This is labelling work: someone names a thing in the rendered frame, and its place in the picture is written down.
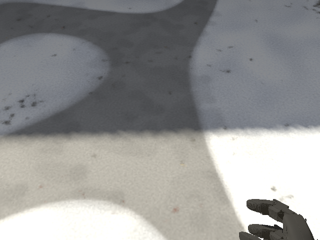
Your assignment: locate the robot right hand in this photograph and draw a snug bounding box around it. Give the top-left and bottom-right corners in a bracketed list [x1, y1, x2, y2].
[239, 199, 318, 240]

